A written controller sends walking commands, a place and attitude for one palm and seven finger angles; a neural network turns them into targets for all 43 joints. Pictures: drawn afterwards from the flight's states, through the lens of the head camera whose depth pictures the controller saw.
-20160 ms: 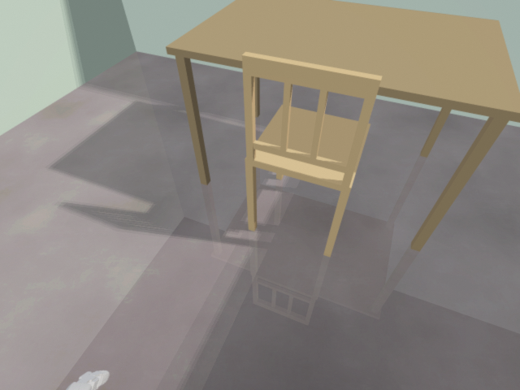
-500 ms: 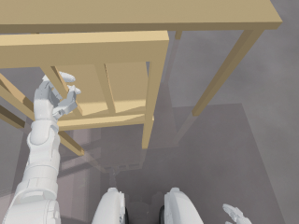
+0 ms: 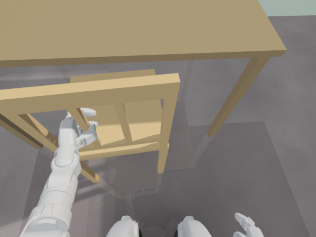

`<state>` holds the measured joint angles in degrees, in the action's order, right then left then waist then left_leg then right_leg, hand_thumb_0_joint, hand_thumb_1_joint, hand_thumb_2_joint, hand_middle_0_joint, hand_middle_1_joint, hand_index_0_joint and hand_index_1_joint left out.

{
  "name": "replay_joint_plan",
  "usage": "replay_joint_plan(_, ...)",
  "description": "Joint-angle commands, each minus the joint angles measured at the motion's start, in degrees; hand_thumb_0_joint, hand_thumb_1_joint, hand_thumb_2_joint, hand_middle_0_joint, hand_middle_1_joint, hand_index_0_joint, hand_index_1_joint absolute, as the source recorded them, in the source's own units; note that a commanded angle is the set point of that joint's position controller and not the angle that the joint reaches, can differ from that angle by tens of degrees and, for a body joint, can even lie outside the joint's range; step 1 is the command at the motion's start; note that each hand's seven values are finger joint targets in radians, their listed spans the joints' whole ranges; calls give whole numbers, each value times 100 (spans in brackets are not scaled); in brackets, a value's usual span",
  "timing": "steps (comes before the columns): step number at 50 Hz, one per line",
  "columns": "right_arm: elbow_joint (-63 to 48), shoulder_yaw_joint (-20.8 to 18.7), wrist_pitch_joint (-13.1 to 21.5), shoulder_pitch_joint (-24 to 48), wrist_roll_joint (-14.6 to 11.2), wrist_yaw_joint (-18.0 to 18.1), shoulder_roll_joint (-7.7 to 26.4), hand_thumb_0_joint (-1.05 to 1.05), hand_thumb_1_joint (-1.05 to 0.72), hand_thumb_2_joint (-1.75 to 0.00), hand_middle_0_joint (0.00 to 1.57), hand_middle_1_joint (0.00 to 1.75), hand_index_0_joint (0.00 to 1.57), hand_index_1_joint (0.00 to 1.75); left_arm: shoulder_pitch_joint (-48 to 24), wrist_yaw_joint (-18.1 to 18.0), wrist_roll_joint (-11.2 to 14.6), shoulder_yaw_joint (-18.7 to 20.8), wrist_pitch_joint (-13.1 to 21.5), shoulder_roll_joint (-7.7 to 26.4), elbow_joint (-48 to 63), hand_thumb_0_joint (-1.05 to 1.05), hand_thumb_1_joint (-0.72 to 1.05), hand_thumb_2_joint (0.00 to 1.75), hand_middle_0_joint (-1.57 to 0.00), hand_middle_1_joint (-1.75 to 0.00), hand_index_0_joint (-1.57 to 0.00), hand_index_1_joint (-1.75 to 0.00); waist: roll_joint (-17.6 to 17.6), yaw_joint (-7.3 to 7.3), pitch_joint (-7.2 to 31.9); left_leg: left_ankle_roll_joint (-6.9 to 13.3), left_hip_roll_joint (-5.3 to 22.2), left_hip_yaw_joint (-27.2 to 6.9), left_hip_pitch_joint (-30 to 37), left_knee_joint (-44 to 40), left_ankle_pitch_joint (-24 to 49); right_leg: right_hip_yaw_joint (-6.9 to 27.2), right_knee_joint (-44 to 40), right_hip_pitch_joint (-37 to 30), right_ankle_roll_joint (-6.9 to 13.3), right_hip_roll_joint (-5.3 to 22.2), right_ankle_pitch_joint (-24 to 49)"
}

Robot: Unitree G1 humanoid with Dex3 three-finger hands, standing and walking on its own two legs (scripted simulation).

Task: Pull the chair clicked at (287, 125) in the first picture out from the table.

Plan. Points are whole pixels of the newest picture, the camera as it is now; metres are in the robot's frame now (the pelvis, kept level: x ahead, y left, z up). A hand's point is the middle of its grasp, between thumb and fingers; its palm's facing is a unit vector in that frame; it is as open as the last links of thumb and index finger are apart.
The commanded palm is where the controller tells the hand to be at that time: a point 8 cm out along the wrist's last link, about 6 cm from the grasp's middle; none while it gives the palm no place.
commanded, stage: step backward, pulling the chair out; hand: left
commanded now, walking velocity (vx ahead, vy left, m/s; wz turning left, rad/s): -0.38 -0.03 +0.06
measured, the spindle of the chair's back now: (86, 128) +0.41 +0.20 -0.06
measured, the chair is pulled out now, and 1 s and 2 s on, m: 0.04 0.20 0.41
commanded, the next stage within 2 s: none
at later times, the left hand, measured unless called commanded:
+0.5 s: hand (104, 161) +0.30 +0.13 -0.02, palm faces +0.06 -0.99 -0.16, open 5.2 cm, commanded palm +0.29 +0.18 -0.02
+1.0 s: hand (103, 192) +0.23 +0.13 -0.02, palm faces +0.03 -0.98 -0.18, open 5.3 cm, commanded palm +0.22 +0.17 -0.02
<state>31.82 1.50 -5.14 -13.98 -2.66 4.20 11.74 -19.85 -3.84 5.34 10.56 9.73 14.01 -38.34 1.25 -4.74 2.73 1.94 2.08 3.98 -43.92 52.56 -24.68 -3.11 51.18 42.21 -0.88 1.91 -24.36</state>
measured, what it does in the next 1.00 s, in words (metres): shifts its weight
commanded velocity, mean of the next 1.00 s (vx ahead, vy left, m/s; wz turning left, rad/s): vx -0.38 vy -0.04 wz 0.08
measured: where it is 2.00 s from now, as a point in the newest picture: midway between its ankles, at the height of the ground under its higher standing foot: outside the picture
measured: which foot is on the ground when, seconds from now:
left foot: down 0.00-1.00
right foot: down 0.00-1.00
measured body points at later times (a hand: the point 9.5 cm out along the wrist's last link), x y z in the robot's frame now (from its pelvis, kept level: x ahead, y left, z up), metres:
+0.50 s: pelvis -0.06 -0.01 +0.04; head +0.03 -0.01 +0.48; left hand +0.29 +0.19 -0.01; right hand +0.03 -0.26 -0.09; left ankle +0.00 +0.10 -0.69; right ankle -0.01 -0.13 -0.69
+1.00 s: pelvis -0.13 -0.01 +0.04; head -0.05 -0.01 +0.48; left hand +0.22 +0.18 -0.01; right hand -0.02 -0.25 -0.09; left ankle -0.06 +0.11 -0.69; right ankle -0.11 -0.14 -0.69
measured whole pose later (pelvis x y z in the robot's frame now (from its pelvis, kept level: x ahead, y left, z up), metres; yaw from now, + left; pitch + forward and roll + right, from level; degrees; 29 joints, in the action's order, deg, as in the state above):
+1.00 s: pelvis -0.13 -0.01 +0.04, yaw +0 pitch +3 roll +0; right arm 40.7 1.0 -0.3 -11.3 -1.3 5.3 11.6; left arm -26.9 -5.8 2.7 0.8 11.1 10.6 -55.8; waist -0.5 -1.1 -8.1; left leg 0.1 1.4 1.7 -25.3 34.3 -11.5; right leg -0.8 35.1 21.7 -0.5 1.2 -16.1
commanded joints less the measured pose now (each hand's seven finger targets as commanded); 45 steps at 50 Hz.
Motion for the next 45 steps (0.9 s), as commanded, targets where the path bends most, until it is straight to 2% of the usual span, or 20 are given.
replay_joint_plan(1, -213, -310, -58, -523, -5, 233, 1017, 0, -90, -90, 20, 30, 20, 30, -1744, -319, -491, -150, 40, 1222, 305, 0, 90, 90, -50, -145, -50, -145, -79, -16, 2049, -20, 530, -777, 1968, -1215, 3063, 463, -1035, -1933, 49, 428, 3739)
replay_joint_plan(2, -155, -330, -61, -522, 6, 264, 1053, 0, -90, -90, 20, 30, 20, 30, -2024, -358, -533, -118, 108, 1354, 237, 0, 90, 90, -50, -145, -50, -145, 113, -6, 2048, -49, 545, -751, 2105, -1337, 3198, 480, -1147, -2061, 65, 475, 3873)
replay_joint_plan(5, -54, -318, -85, -483, 20, 279, 1019, 0, -90, -90, 20, 30, 20, 30, -2151, -324, -531, -404, 240, 1082, -276, 0, 90, 90, -50, -145, -50, -145, 899, 70, 1937, -49, 720, -878, 2667, -1656, 3813, 463, -1336, -2068, 72, 451, 3472)
replay_joint_plan(9, -43, -332, -128, -370, 33, 275, 1023, 0, -90, -90, 20, 30, 20, 30, -2069, -244, -504, -605, 338, 902, -488, 0, 90, 90, -50, -145, -50, -145, 1211, 155, 1936, -45, 873, -1027, 3121, -1901, 4291, 438, -1553, -2302, 131, 357, 3094)
replay_joint_plan(17, -134, -395, -66, -97, 27, 289, 1024, 0, -90, -90, 20, 30, 20, 30, -1609, -174, -446, -607, 445, 849, -253, 0, 90, 90, -50, -145, -50, -145, 732, 232, 2044, -8, 1060, -1012, 3329, -2302, 4004, 437, -1661, -2712, 160, 294, 2947)
replay_joint_plan(24, 41, -379, 158, 86, -12, 321, 999, 0, -90, -90, 20, 30, 20, 30, -2021, -248, -406, -671, 527, 890, -380, 0, 90, 90, -50, -145, -50, -145, 557, 241, 1542, 64, 986, -842, 2655, -2521, 1942, 604, -1832, -2710, 180, 413, 1967)
replay_joint_plan(26, 120, -385, 256, 74, -18, 339, 980, 0, -90, -90, 20, 30, 20, 30, -2157, -293, -416, -656, 584, 987, -535, 0, 90, 90, -50, -145, -50, -145, 126, 213, 1342, -26, 705, -689, 2571, -2293, 1111, 910, -2340, -2503, 240, 658, 1577)
replay_joint_plan(27, 172, -417, 297, 10, -42, 356, 1041, 0, -90, -90, 20, 30, 20, 30, -2200, -332, -413, -554, 598, 1187, -628, 0, 90, 90, -50, -145, -50, -145, -134, 175, 1258, -114, 461, -581, 2670, -2012, 683, 1197, -2735, -2264, 345, 872, 1324)
replay_joint_plan(28, 236, -409, 342, -33, -59, 339, 1003, 0, -90, -90, 20, 30, 20, 30, -2222, -356, -421, -643, 609, 1115, -735, 0, 90, 90, -50, -145, -50, -145, -332, 140, 1247, -190, 222, -468, 2825, -1717, 268, 1483, -3119, -2052, 451, 1168, 1011)
replay_joint_plan(30, 388, -391, 434, -15, -81, 310, 980, 0, -90, -90, 20, 30, 20, 30, -2285, -402, -434, -692, 587, 1084, -878, 0, 90, 90, -50, -145, -50, -145, -650, 223, 1242, -286, -59, -402, 2975, -1043, 70, 1766, -3629, -1942, 605, 1667, 646)
replay_joint_plan(31, 420, -375, 472, 65, -74, 305, 986, 0, -90, -90, 20, 30, 20, 30, -2269, -414, -441, -695, 558, 1055, -906, 0, 90, 90, -50, -145, -50, -145, -598, 286, 1265, -291, -88, -468, 2847, -842, 0, 1754, -3641, -2112, 665, 1753, 862)
replay_joint_plan(33, 525, -345, 539, 62, -57, 303, 988, 0, -90, -90, 20, 30, 20, 30, -2227, -433, -462, -685, 499, 1008, -939, 0, 90, 90, -50, -145, -50, -145, -675, 256, 1428, -286, -106, -586, 2673, -1012, 62, 1556, -3380, -2635, 702, 1777, 1922)
replay_joint_plan(35, 598, -312, 595, 59, -64, 314, 1033, 0, -90, -90, 20, 30, 20, 30, -2282, -424, -431, -762, 430, 888, -890, 0, 90, 90, -50, -145, -50, -145, -842, 195, 1448, -262, -48, -685, 2714, -1657, 406, 1161, -3047, -2875, 555, 1600, 2353)
replay_joint_plan(36, 644, -327, 618, 39, -65, 327, 1097, 0, -90, -90, 20, 30, 20, 30, -2243, -422, -430, -806, 409, 816, -909, 0, 90, 90, -50, -145, -50, -145, -614, 180, 1415, -222, 64, -748, 2800, -2203, 907, 990, -2849, -2888, 451, 1413, 2386)
replay_joint_plan(38, 544, -356, 612, 98, -38, 362, 1242, 0, -90, -90, 20, 30, 20, 30, -2247, -407, -426, -885, 417, 699, -831, 0, 90, 90, -50, -145, -50, -145, 155, 267, 1218, -15, 561, -1277, 2695, -2784, 2054, 500, -2232, -2775, 104, 624, 2188)
replay_joint_plan(39, 435, -348, 591, 185, -58, 341, 1164, 0, -90, -90, 20, 30, 20, 30, -2247, -382, -391, -953, 441, 587, -737, 0, 90, 90, -50, -145, -50, -145, 485, 337, 1369, 104, 838, -1387, 2697, -2880, 2226, 410, -1893, -2799, 52, 437, 1862)
replay_joint_plan(40, 330, -328, 566, 243, -69, 295, 1097, 0, -90, -90, 20, 30, 20, 30, -2373, -321, -355, -1170, 444, 336, -623, 0, 90, 90, -50, -145, -50, -145, 748, 343, 1429, 198, 1039, -1458, 2638, -3081, 1805, 362, -1603, -2825, 89, 328, 1161)
replay_joint_plan(42, 200, -296, 547, 347, 20, 318, 1035, 0, -90, -90, 20, 30, 20, 30, -2621, -295, -390, -1210, 445, 212, -354, 0, 90, 90, -50, -145, -50, -145, 1244, 331, 1339, 392, 1345, -1890, 2554, -3327, 1826, 307, -856, -2529, 110, 130, 494)
replay_joint_plan(43, 257, -321, 548, 295, 68, 307, 1018, 0, -90, -90, 20, 30, 20, 30, -2604, -309, -426, -1112, 448, 287, -351, 0, 90, 90, -50, -145, -50, -145, 1227, 342, 1343, 459, 1493, -1978, 2855, -3194, 2517, 363, -648, -2282, 143, 114, 265)
replay_joint_plan(45, 353, -389, 578, 64, 134, 235, 994, 0, -90, -90, 20, 30, 20, 30, -2535, -301, -515, -1051, 475, 301, -400, 0, 90, 90, -50, -145, -50, -145, 1034, 278, 1557, 497, 1561, -1813, 3811, -2592, 4406, 418, -944, -2052, 150, 123, 487)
